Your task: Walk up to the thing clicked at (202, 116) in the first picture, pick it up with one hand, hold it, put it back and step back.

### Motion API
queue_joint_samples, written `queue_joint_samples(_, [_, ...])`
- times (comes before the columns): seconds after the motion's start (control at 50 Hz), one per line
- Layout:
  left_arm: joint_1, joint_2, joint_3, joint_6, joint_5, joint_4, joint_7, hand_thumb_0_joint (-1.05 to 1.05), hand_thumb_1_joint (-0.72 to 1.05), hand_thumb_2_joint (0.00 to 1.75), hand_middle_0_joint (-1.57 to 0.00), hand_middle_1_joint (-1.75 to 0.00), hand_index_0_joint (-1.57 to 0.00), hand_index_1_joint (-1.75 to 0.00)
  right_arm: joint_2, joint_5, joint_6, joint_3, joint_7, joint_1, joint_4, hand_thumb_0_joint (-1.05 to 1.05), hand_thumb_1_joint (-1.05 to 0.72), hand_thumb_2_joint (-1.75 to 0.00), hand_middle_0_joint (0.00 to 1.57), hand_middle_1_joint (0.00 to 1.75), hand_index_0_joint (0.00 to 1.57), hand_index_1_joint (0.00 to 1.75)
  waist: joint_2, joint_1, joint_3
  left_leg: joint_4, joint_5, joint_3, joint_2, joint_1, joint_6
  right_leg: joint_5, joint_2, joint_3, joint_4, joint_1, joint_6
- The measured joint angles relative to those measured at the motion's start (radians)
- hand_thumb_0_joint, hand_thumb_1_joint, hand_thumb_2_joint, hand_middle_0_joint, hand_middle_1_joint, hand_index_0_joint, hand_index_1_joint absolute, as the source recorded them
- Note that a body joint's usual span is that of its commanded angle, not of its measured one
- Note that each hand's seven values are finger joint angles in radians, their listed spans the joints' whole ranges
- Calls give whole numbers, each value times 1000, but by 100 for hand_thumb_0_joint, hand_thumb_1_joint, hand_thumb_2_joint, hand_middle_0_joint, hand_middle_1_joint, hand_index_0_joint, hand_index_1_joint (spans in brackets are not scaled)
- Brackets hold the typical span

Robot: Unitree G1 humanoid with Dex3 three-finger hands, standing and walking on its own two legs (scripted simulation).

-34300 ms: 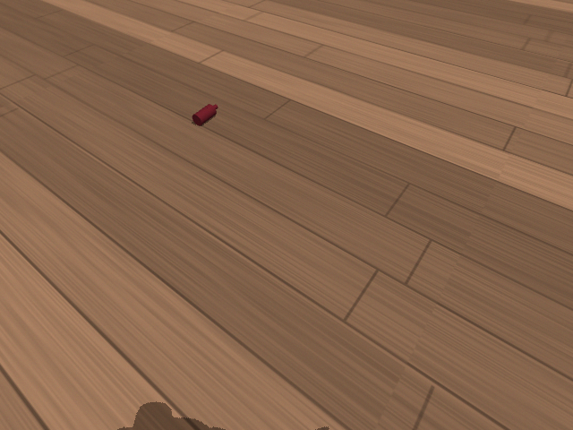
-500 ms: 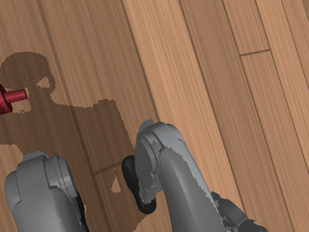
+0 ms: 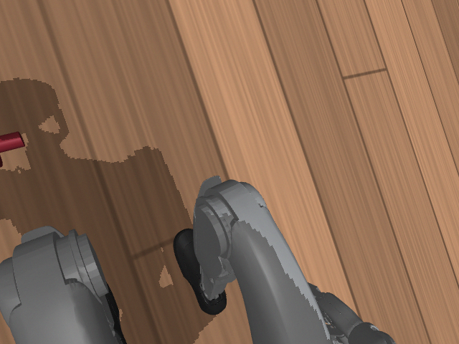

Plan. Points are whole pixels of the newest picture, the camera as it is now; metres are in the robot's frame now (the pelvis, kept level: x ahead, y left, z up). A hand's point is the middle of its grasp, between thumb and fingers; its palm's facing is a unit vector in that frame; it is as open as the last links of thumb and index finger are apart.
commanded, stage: open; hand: left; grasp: from above
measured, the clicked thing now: out of the picture +0.45 +0.30 -0.27
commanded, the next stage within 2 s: withdraw in 0.68 s
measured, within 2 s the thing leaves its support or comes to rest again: neither
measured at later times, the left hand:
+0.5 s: hand out of the picture +0.44 +0.33 -0.24, palm faces -0.45 -0.16 -0.88, open 13.2 cm
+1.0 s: hand out of the picture +0.46 +0.34 -0.22, palm faces -0.37 -0.12 -0.92, open 14.0 cm
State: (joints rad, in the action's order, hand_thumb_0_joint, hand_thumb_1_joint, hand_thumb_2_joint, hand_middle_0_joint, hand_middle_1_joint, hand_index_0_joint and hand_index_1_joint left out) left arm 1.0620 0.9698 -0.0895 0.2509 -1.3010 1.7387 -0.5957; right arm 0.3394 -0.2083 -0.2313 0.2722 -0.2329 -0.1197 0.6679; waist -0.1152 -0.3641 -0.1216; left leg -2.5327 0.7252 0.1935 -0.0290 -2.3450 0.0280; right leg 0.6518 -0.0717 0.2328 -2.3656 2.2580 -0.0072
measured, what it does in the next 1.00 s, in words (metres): stands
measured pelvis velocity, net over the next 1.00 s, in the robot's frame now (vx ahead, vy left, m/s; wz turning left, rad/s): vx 0.00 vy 0.00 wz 0.00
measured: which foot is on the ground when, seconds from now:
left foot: down 0.00-1.00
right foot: down 0.00-1.00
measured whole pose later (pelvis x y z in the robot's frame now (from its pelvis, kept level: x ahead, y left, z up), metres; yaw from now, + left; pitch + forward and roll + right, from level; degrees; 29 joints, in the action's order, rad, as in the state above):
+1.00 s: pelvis +0.00 +0.00 +0.00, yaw +0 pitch +30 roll -13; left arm 1.02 0.96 -0.12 0.23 -1.29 1.59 -0.57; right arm 0.34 -0.21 -0.22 0.25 -0.24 -0.14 0.66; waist -0.11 -0.34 -0.10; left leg -2.52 0.73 0.20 -0.02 -2.35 0.02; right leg 0.66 -0.07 0.24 -2.35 2.26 -0.01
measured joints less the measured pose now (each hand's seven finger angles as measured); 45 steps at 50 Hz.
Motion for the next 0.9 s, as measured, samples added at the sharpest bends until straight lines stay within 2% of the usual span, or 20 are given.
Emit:
queue_joint_samples(0.16, [8, 11, 8, -17, 24, -8, -7, -1, -10, 55, -52, -58, -52, -57, 3, 0, -3, 0, -2, 3, 2, 0, -89, -89, 20, 30, 20, 30, -3, -1, -2, 0, -5, 8, -1, -7, 1, -8, -3, 6, 7, 3, 2])
queue_joint_samples(0.26, [4, 7, 18, -28, 32, -25, 15, 0, -17, 65, -42, -68, -42, -67, 2, 2, -2, 1, -6, -1, 1, 0, -89, -89, 20, 30, 20, 30, -3, -2, -2, 2, -2, 4, 0, -5, 1, -3, -2, 3, 7, 2, 3])
queue_joint_samples(0.4, [-13, 14, -11, -25, 41, -40, 29, 0, -27, 77, -30, -79, -30, -78, 0, 2, 6, 5, -5, 5, -14, 0, -89, -90, 20, 30, 20, 30, -2, -2, -6, 4, 2, 9, 3, -1, 0, 2, -1, 7, 11, -5, 1])
queue_joint_samples(0.58, [-23, 30, -27, -7, 33, -58, 47, 0, -40, 89, -19, -89, -19, -89, 5, -3, 21, -2, -1, 5, -21, 0, -89, -90, 20, 30, 20, 30, -4, 2, -11, 3, 0, 11, 5, -1, -1, 2, 1, 8, 11, -7, 1])
queue_joint_samples(0.72, [-24, 25, -7, 1, 26, -64, 51, 0, -46, 95, -13, -96, -13, -96, 6, -4, 26, -4, 0, -2, -16, 0, -89, -90, 20, 30, 20, 30, -5, 6, -8, 3, 3, 10, 4, 1, 0, 3, -1, 7, 11, -9, 3])
queue_joint_samples(0.84, [-21, 18, -6, 6, 17, -59, 33, 0, -48, 98, -11, -100, -10, -100, 4, -4, 24, 1, -1, -3, -16, 0, -89, -90, 20, 30, 20, 30, -5, 3, -2, 3, 3, 11, 4, 1, -1, 3, -1, 8, 11, -9, 2])
queue_joint_samples(0.9, [-25, 18, -24, 3, 9, -67, 28, 0, -48, 98, -10, -101, -10, -100, 3, -4, 22, 0, -1, -4, -20, 0, -90, -90, 20, 30, 20, 30, -3, 2, 2, 3, 3, 12, 4, -1, -2, 2, -1, 9, 11, -6, 1])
